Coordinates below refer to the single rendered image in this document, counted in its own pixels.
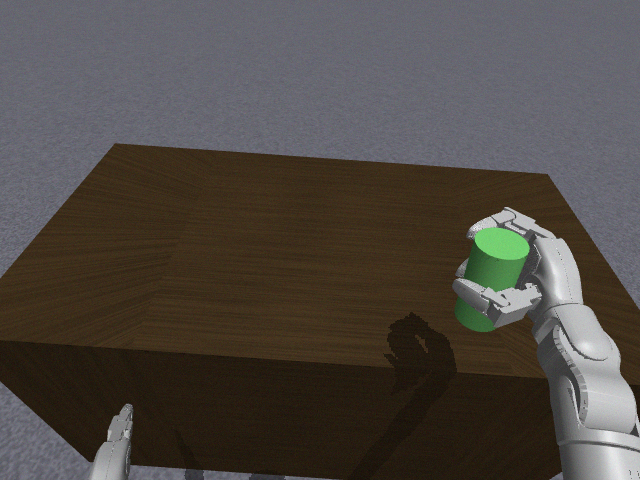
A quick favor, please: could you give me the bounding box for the can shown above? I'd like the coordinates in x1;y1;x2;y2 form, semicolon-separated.
454;228;530;332

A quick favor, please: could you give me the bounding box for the right robot hand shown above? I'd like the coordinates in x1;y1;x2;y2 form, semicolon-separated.
452;207;584;328

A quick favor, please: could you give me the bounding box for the left robot hand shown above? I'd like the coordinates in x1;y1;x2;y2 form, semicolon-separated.
88;403;133;480

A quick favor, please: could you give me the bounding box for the right robot arm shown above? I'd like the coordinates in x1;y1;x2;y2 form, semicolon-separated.
531;304;640;480

